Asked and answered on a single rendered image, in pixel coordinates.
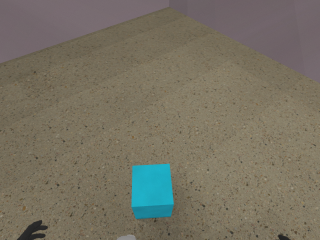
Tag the robot left hand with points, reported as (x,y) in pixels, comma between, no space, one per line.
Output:
(35,226)

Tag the carton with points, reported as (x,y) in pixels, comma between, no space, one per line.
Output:
(152,194)

